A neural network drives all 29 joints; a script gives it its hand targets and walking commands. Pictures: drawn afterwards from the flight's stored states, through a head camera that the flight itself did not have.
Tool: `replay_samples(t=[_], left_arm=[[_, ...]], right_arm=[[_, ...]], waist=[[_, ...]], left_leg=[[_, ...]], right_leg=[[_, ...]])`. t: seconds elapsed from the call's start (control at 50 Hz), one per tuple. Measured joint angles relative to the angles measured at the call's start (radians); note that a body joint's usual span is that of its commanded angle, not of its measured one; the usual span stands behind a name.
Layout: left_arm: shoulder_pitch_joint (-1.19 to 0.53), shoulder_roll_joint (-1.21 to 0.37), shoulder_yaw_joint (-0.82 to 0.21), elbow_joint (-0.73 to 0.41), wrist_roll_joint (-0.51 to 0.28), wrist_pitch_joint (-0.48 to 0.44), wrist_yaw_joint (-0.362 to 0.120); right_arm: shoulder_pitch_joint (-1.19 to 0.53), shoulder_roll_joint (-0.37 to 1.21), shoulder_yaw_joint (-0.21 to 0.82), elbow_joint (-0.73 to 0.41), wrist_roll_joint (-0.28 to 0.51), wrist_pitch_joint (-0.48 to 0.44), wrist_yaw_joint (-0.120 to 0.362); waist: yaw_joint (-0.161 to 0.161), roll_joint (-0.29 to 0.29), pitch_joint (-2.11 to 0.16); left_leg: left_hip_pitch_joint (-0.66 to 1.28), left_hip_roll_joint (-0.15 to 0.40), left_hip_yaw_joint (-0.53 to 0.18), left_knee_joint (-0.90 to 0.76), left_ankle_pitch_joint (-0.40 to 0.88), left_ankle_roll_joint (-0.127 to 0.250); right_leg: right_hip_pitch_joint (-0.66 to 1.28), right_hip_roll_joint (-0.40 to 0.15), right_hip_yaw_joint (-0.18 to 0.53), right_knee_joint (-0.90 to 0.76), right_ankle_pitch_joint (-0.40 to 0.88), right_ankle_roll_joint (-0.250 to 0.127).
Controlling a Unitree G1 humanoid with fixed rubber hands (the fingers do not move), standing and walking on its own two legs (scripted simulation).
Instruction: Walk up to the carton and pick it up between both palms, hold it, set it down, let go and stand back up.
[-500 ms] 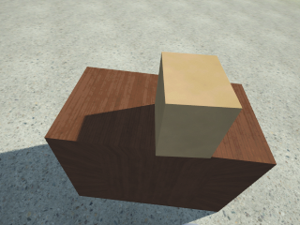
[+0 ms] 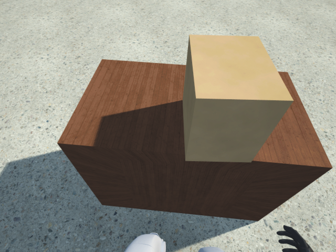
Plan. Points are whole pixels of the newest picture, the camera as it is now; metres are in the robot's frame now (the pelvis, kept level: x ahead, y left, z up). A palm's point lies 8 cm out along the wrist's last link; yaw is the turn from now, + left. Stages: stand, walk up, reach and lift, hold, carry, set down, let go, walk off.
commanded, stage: walk up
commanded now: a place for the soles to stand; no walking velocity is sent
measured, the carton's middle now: (220, 100) +0.52 -0.13 +0.03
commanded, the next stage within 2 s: none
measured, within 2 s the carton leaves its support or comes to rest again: neither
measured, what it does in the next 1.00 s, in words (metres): steps on the spot: left foot, then right foot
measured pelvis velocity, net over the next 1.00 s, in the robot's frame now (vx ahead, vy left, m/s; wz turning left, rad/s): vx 0.06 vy -0.02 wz -0.07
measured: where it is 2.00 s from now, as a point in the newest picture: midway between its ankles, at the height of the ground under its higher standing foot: outside the picture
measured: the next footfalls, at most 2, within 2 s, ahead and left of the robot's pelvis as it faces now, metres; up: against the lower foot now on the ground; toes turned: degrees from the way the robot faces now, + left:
left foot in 0.14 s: -0.03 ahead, +0.13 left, +0.00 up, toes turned -1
right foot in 0.50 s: +0.18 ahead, -0.10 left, +0.00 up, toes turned +3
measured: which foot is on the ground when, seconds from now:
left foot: up 0.00-0.12, down 0.14-0.54, up 0.56-0.78, down 0.80-1.00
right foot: down 0.00-0.16, up 0.18-0.48, down 0.50-0.86, up 0.88-1.00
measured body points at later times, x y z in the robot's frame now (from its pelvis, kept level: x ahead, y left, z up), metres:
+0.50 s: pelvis +0.08 +0.00 -0.01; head +0.10 +0.03 +0.44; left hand +0.17 +0.29 -0.14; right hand +0.08 -0.30 -0.11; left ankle -0.07 +0.13 -0.72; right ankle +0.14 -0.11 -0.72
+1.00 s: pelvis +0.06 -0.02 +0.00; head +0.10 +0.01 +0.44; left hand +0.17 +0.27 -0.13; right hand +0.18 -0.32 -0.08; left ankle +0.14 +0.10 -0.72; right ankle +0.04 -0.15 -0.67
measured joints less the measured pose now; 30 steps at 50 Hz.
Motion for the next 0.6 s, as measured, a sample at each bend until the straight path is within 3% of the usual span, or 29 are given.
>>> replay_samples(t=[0.02, 0.06, 0.08, 0.12, 0.16, 0.3, 0.4, 0.46, 0.5, 0.54, 0.6], left_arm=[[-0.016, -0.01, -0.001, 0.003, 0.005, 0.016, 0.007], [-0.046, -0.02, 0.0, 0.0, 0.008, 0.034, 0.012], [-0.066, -0.021, -0.001, -0.005, 0.008, 0.032, 0.016], [-0.11, -0.021, -0.001, -0.041, 0.008, 0.023, 0.02], [-0.153, -0.017, -0.001, -0.087, 0.006, 0.01, 0.021], [-0.183, -0.013, -0.001, -0.123, 0.003, 0.006, 0.021], [-0.184, -0.013, -0.001, -0.123, 0.003, 0.025, 0.009], [-0.184, -0.012, -0.001, -0.124, 0.003, 0.023, 0.005], [-0.184, -0.012, -0.001, -0.123, 0.003, 0.008, 0.005], [-0.183, -0.025, -0.001, -0.103, 0.003, -0.002, 0.005], [-0.175, -0.026, -0.001, -0.084, 0.003, 0.009, 0.008]], right_arm=[[-0.014, -0.006, 0.0, -0.001, 0.0, 0.0, 0.0], [0.029, -0.006, 0.001, -0.002, 0.0, -0.006, 0.009], [0.065, -0.007, 0.001, -0.003, 0.0, -0.005, 0.016], [0.138, -0.008, 0.001, -0.004, 0.0, -0.004, 0.019], [0.186, 0.001, 0.001, 0.009, 0.0, -0.003, 0.019], [0.297, 0.029, 0.001, 0.024, 0.0, -0.034, 0.006], [0.319, 0.029, 0.001, 0.018, 0.0, -0.035, -0.005], [0.306, 0.029, 0.001, 0.007, 0.0, -0.035, -0.006], [0.281, 0.026, 0.001, 0.0, 0.0, -0.034, -0.006], [0.219, 0.017, 0.001, 0.0, 0.0, -0.023, -0.006], [0.127, 0.017, 0.001, -0.027, 0.0, -0.02, -0.01]], waist=[[-0.001, 0.021, 0.033], [-0.003, 0.041, 0.034], [-0.005, 0.041, 0.023], [-0.007, 0.043, 0.011], [-0.008, 0.031, 0.015], [-0.008, -0.015, 0.024], [-0.007, -0.021, 0.027], [-0.006, -0.02, 0.029], [-0.005, -0.018, 0.031], [-0.003, 0.029, 0.049], [-0.005, 0.038, 0.054]], left_leg=[[-0.023, 0.019, -0.043, 0.174, -0.042, 0.028], [0.013, 0.06, -0.093, 0.325, -0.098, 0.076], [0.063, 0.082, -0.1, 0.306, -0.1, 0.087], [0.216, 0.126, -0.103, 0.07, -0.104, 0.089], [0.303, 0.128, -0.097, -0.109, -0.216, 0.1], [0.402, 0.127, -0.095, -0.234, -0.126, 0.111], [0.488, 0.135, -0.094, -0.306, -0.129, 0.105], [0.505, 0.134, -0.092, -0.302, -0.156, 0.095], [0.468, 0.132, -0.091, -0.224, -0.199, 0.093], [0.377, 0.16, -0.093, -0.014, -0.191, 0.093], [0.207, 0.104, -0.093, 0.29, -0.234, 0.093]], right_leg=[[-0.013, 0.018, -0.003, 0.045, 0.038, 0.017], [-0.02, 0.032, -0.01, 0.091, 0.04, 0.055], [-0.021, 0.029, -0.009, 0.094, 0.034, 0.072], [-0.028, 0.024, -0.009, 0.097, 0.026, 0.095], [-0.06, 0.017, 0.0, 0.14, 0.002, 0.104], [-0.091, 0.038, 0.009, 0.323, -0.054, 0.104], [-0.102, 0.035, 0.001, 0.321, -0.049, 0.104], [-0.103, 0.031, -0.045, 0.243, 0.002, 0.104], [-0.098, 0.031, -0.072, 0.152, 0.074, 0.097], [-0.095, 0.067, -0.088, 0.159, 0.032, 0.067], [-0.095, 0.075, -0.068, 0.158, 0.024, 0.036]])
